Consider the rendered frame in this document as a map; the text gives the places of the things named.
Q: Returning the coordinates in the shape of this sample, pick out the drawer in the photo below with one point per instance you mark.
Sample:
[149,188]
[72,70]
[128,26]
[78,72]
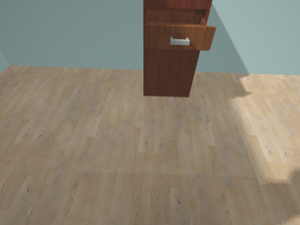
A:
[161,27]

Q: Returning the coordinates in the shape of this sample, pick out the cabinet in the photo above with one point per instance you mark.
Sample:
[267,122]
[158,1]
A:
[170,72]

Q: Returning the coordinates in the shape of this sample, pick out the handle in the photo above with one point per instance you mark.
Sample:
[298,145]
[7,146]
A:
[177,41]

